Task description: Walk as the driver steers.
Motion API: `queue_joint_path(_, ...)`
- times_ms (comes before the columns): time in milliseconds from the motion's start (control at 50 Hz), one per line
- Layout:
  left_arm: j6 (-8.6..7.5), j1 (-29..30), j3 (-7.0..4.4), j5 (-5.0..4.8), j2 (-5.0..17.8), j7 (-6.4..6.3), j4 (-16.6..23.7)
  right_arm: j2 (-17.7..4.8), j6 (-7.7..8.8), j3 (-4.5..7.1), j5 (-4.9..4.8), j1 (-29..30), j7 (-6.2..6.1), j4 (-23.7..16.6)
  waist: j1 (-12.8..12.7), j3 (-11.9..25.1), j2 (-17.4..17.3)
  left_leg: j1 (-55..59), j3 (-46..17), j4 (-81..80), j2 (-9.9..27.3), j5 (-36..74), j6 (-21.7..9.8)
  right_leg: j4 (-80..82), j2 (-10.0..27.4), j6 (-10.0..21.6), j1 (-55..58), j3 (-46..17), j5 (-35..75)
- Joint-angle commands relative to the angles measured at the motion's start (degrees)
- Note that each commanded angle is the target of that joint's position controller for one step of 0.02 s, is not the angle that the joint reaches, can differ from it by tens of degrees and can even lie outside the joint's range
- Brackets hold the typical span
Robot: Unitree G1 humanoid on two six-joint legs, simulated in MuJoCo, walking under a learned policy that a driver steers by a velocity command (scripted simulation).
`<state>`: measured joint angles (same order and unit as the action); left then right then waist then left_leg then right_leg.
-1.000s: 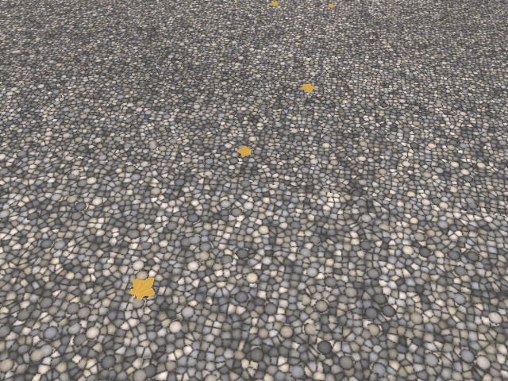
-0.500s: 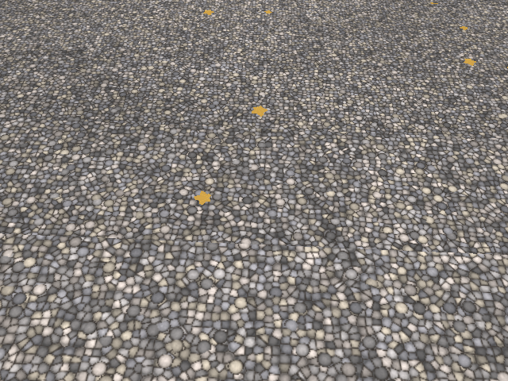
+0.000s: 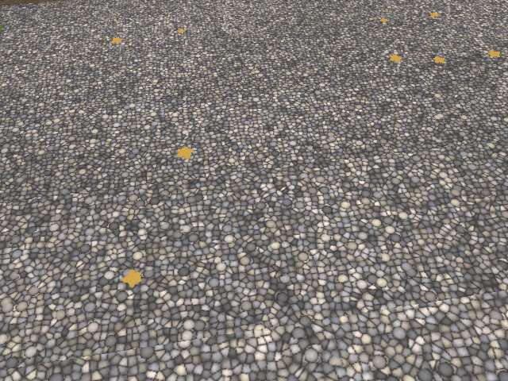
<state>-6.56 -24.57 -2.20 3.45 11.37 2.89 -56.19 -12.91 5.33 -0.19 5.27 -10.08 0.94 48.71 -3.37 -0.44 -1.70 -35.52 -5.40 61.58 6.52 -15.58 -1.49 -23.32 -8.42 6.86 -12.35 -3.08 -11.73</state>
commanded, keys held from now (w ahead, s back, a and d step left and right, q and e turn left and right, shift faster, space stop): w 0.96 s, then q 0.04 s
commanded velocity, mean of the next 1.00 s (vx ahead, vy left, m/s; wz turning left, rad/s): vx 0.50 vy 0.00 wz -0.12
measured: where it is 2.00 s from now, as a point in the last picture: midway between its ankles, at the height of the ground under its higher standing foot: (276, 286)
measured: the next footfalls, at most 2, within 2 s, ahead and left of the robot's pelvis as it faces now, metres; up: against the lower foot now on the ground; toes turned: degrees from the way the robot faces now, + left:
left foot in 0.24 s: +0.33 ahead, +0.14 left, +0.00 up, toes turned -2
right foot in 0.78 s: +0.57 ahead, -0.11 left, +0.00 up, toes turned -7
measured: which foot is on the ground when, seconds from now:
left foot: up 0.00-0.22, down 0.24-0.80, up 0.82-1.00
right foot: down 0.00-0.28, up 0.30-0.76, down 0.78-1.00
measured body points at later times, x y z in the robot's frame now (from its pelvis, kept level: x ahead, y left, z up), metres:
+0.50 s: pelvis +0.29 +0.07 +0.01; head +0.30 +0.06 +0.46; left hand +0.42 +0.30 -0.12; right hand +0.27 -0.17 -0.14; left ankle +0.29 +0.14 -0.74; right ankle +0.35 -0.10 -0.67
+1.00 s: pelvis +0.55 -0.02 -0.01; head +0.56 -0.02 +0.44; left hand +0.57 +0.23 -0.15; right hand +0.64 -0.27 -0.14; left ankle +0.56 +0.12 -0.66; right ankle +0.53 -0.10 -0.74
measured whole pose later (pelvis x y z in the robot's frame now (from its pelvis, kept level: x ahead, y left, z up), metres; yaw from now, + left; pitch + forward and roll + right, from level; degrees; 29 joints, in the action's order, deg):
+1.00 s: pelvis +0.55 -0.02 -0.01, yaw -5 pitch +2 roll -2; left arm -6.0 -22.3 -3.8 3.5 10.8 0.7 -54.7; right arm -13.5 5.7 1.8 5.2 -12.7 2.1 51.6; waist -2.5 2.0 -2.3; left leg -33.8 -2.4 65.8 3.1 -18.4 -3.4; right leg -28.8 -3.5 4.5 -15.3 4.0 -15.9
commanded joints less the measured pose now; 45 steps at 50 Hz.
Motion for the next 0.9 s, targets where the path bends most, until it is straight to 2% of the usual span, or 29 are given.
queue_joint_path(20, -2.38, 6.60, -1.20, 0.56, 8.07, 1.19, 6.21, -2.43, -0.88, -0.41, -0.96, 0.77, -0.24, -3.42, 2.95, -1.30, 2.81, 7.36, 5.64, -12.48, -0.50, 11.48, 2.38, 12.05, 12.10, 9.57, -13.90, -9.93, 11.31)
queue_joint_path(60, -2.05, -0.88, -1.90, 0.16, 9.27, 2.18, 3.62, -1.61, -1.98, -0.99, -1.32, 5.63, 0.93, -4.39, -0.03, -1.70, 4.47, 9.29, 7.79, -19.97, -2.06, 15.90, 3.00, 10.18, 12.42, 9.08, -11.79, -9.39, 16.15)
queue_joint_path(120, -1.28, -6.70, -2.50, 0.30, 9.19, 3.01, 1.79, -4.06, -1.82, -0.48, -1.34, 11.16, 1.14, -5.39, -2.22, -2.32, 5.01, 4.08, 6.86, -27.07, -2.73, 17.85, 2.14, 7.36, 17.18, 9.98, -0.19, -14.35, 17.85)
queue_joint_path(180, -0.47, -5.69, -2.71, 0.31, 8.85, 1.99, 1.31, -5.10, -1.19, -0.21, -1.62, 14.78, 0.39, -5.96, -1.71, -2.58, 5.45, -0.33, 5.46, -32.10, -2.90, 14.77, -0.55, 5.48, 20.97, 8.33, 11.54, -17.51, 20.70)
queue_joint_path(220, -0.19, -2.69, -2.97, 0.80, 9.72, 1.49, 1.31, -6.64, -0.58, 0.54, -2.86, 12.77, 0.16, -5.27, 1.24, -0.60, 5.48, 9.92, 8.18, -34.74, -5.23, 17.65, -3.50, 2.36, 19.23, 5.34, 10.90, -14.99, 31.88)
queue_joint_path(240, -0.19, -2.07, -2.99, 1.28, 9.75, 1.57, 1.31, -8.88, 0.00, 1.53, -3.91, 8.14, 0.02, -3.66, 3.42, 2.58, 4.90, 20.38, 9.02, -33.37, -6.34, 19.89, -5.42, -1.90, 16.35, 2.66, 8.09, -12.35, 38.18)
queue_joint_path(260, -0.37, -1.71, -2.34, 1.63, 7.78, 1.85, 2.32, -11.15, 0.74, 2.34, -4.26, -2.30, 0.06, -0.60, 6.94, 11.07, 0.68, 38.00, 5.25, -30.09, -3.04, 25.09, -10.02, -13.78, 10.86, -1.11, 1.42, -8.36, 33.94)
queue_joint_path(280, -1.12, -12.24, -0.57, 2.85, 1.65, 1.98, 2.31, -13.07, 0.77, 2.65, -3.74, -15.12, 0.44, 1.77, 7.04, 25.48, -12.13, 65.80, -17.58, -33.55, 11.61, 29.36, -24.57, -31.20, 1.43, -5.76, -16.33, -6.10, 2.04)
queue_joint_path(300, -0.92, -6.45, -1.43, 1.23, 4.40, 2.34, 2.81, -10.09, 0.41, 2.14, -2.01, -22.60, 0.62, 5.23, 11.72, 21.47, -9.13, 67.35, -33.49, -43.69, 16.94, 10.36, -24.45, -46.26, -0.17, -6.12, -30.05, -6.13, -22.14)
queue_joint_path(320, -0.34, 2.68, -2.16, 0.24, 6.28, 1.69, 5.14, -9.52, 1.26, 2.85, -2.00, -18.23, 0.21, 5.18, 11.42, 5.73, -2.48, 54.13, -28.02, -47.99, 14.76, -7.75, -16.80, -49.98, 4.62, -3.36, -37.07, -7.95, -16.57)
queue_joint_path(340, -0.02, 4.96, -2.11, 0.24, 6.40, 0.18, 4.67, -7.59, 1.44, 2.57, -2.36, -11.38, -0.33, 3.83, 8.81, -1.45, -0.92, 42.59, -21.59, -50.85, 12.32, -11.21, -14.49, -48.92, 8.36, -2.29, -36.31, -6.62, -10.46)
queue_joint_path(360, 0.17, 3.33, -1.77, 1.46, 5.57, -0.71, 4.14, -3.79, 1.34, 1.35, -2.67, -7.52, -0.78, 2.91, 5.76, 0.78, -0.69, 37.15, -17.30, -52.92, 10.87, -4.79, -14.29, -44.77, 11.22, -1.45, -31.12, -6.85, -6.01)
queue_joint_path(380, 0.32, 4.66, -1.12, 2.45, 3.73, -0.85, 3.91, -1.19, 1.46, 0.69, -2.66, -5.69, -1.17, 2.72, 4.49, 0.27, -0.05, 32.81, -13.54, -54.41, 9.76, 2.53, -14.24, -42.89, 13.15, -1.50, -27.41, -6.36, -3.61)
queue_joint_path(400, 0.64, 5.30, -0.64, 2.59, 1.77, -0.72, 3.92, -1.05, 1.55, 0.70, -2.56, -4.89, -1.42, 2.35, 3.39, 0.95, 0.13, 30.72, -10.18, -55.31, 8.35, 6.51, -13.97, -41.02, 13.82, -1.89, -25.16, -5.02, -3.48)
queue_joint_path(460, 1.24, 7.94, -0.48, 1.29, 2.18, 0.07, 4.44, -2.95, 2.51, 1.90, -1.77, -7.56, -0.74, 3.14, 3.70, 0.05, -0.85, 28.44, -2.78, -55.96, 5.71, 13.68, -14.41, -34.01, 14.42, -4.50, -27.15, -1.42, 0.76)
queue_joint_path(500, 1.66, 11.96, -0.20, 1.39, 2.09, 0.16, 5.88, -3.26, 2.85, 2.14, -1.12, -11.78, 0.47, 4.67, 4.70, -0.42, -0.46, 28.20, -0.62, -55.13, 5.79, 21.65, -15.31, -27.71, 14.94, -5.98, -28.75, 0.46, 8.44)
queue_joint_path(540, 2.36, 15.22, 0.34, 1.37, 0.92, 0.28, 7.08, -3.03, 2.94, 2.06, -1.32, -14.32, 1.84, 5.89, 4.73, -0.68, -1.01, 26.43, 1.75, -53.94, 5.10, 28.78, -15.25, -21.93, 14.55, -6.29, -26.79, 2.25, 14.76)
queue_joint_path(620, 3.31, 20.22, -0.14, 1.32, 2.12, 1.05, 9.66, -3.23, 2.40, 1.62, -0.74, -18.33, 3.59, 7.85, 4.94, -0.92, -2.60, 25.62, 3.60, -50.98, 4.12, 31.93, -14.15, -18.50, 12.13, -5.22, -22.48, 3.58, 18.91)
queue_joint_path(680, 3.38, 25.23, -0.91, 0.63, 3.70, 0.31, 12.22, -3.75, 2.32, 1.63, -1.19, -20.44, 3.49, 9.07, 5.29, -2.42, -2.14, 32.89, 1.53, -49.52, 6.74, 31.08, -13.28, -14.94, 12.05, -4.29, -24.79, 2.55, 13.30)
queue_joint_path(700, 3.11, 23.36, -0.81, 0.45, 3.26, -0.01, 12.25, -3.71, 2.47, 1.57, 0.25, -20.40, 3.10, 9.62, 3.62, -2.42, -3.45, 36.15, 0.31, -46.96, 9.11, 33.83, -12.46, -20.25, 13.53, -3.78, -25.95, -0.85, 14.63)
queue_joint_path(720, 2.68, 22.46, -1.48, 0.19, 4.70, -0.51, 12.22, -4.39, 2.46, 2.00, -0.17, -18.60, 2.40, 8.89, 2.91, -1.53, -2.01, 40.52, 0.75, -44.95, 9.50, 36.31, -11.60, -18.96, 13.41, -3.38, -28.71, -1.21, 10.36)
queue_joint_path(760, 2.04, 21.77, -2.20, 0.18, 5.63, -0.89, 12.86, -5.81, 2.36, 2.67, -0.71, -16.74, 1.45, 7.86, 1.96, -0.43, -1.88, 38.92, 3.45, -40.09, 8.09, 44.00, -9.11, -17.34, 11.21, -1.97, -19.61, 3.19, 2.40)
queue_joint_path(780, 1.74, 17.33, -2.77, -0.37, 6.09, -1.04, 11.92, -7.44, 2.19, 3.31, -0.87, -15.38, 1.30, 7.88, -0.23, 0.86, -1.36, 33.62, 5.37, -34.85, 6.25, 48.74, -8.38, -15.12, 9.08, -0.99, -8.72, 6.35, 3.95)
queue_joint_path(800, 0.89, 14.84, -3.84, -1.81, 8.46, -1.23, 11.18, -7.79, 2.27, 3.54, -2.20, -18.49, 1.47, 8.67, 0.41, 3.40, 1.29, 27.24, 7.65, -27.12, 1.26, 44.25, -7.10, -9.81, 6.68, 1.14, 3.98, 8.56, 6.00)
queue_joint_path(820, 0.17, 5.90, -4.51, -1.81, 11.30, -1.62, 9.33, -2.64, 2.35, 2.18, -0.42, -26.72, 1.79, 9.68, 1.17, 14.16, 9.08, 13.46, 8.97, -10.79, -4.41, 23.77, -2.88, -13.68, 14.54, 11.16, 27.55, -3.29, 21.70)
queue_joint_path(840, -0.17, -7.52, -3.68, -0.92, 10.37, -1.36, 6.75, 2.39, 3.10, 0.19, 0.43, -26.99, 2.90, 7.82, -3.94, 24.26, 18.46, -2.56, 6.52, 9.78, -13.55, -24.41, 0.09, -2.62, 28.45, 22.37, 43.61, -28.69, 17.94)
queue_joint_path(860, -1.09, -13.37, -4.14, 1.63, 8.81, -1.45, 3.00, -3.07, 3.18, 2.22, -1.98, -10.69, 3.30, 3.33, -9.16, 9.42, 10.66, -14.56, -1.04, 17.96, -11.40, -22.32, -2.16, 2.97, 26.46, 16.53, 33.99, -31.97, 8.47)
queue_joint_path(880, -1.55, -6.39, -4.70, 0.73, 10.22, -1.26, 3.59, -3.36, 2.96, 2.46, -3.21, -5.85, 2.30, 1.46, -5.51, 0.36, 6.88, -15.34, -1.24, 17.81, -6.61, -15.58, -3.16, 4.12, 27.41, 14.04, 20.88, -26.35, 8.11)
queue_joint_path(900, -1.03, -0.56, -3.45, -0.20, 5.75, -1.44, 3.98, -3.58, 2.49, 2.52, -2.33, -5.73, 1.17, 1.34, -2.15, 1.52, 1.84, -10.19, -1.19, 15.67, -3.84, -11.06, -3.12, 3.70, 26.95, 14.16, 12.93, -22.83, 8.43)
Over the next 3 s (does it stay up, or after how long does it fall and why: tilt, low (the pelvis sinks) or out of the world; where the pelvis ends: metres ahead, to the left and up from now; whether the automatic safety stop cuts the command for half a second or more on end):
stays up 0.89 -0.01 -0.18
